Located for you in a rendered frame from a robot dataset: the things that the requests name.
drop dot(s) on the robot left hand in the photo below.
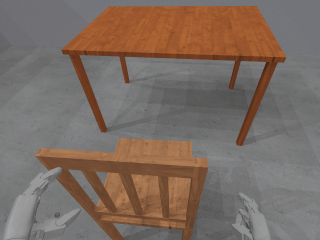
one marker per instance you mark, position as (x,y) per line
(20,223)

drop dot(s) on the robot right hand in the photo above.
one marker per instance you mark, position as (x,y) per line
(255,222)

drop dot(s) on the chair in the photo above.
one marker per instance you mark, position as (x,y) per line
(151,183)

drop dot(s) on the table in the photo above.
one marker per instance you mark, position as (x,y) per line
(226,33)

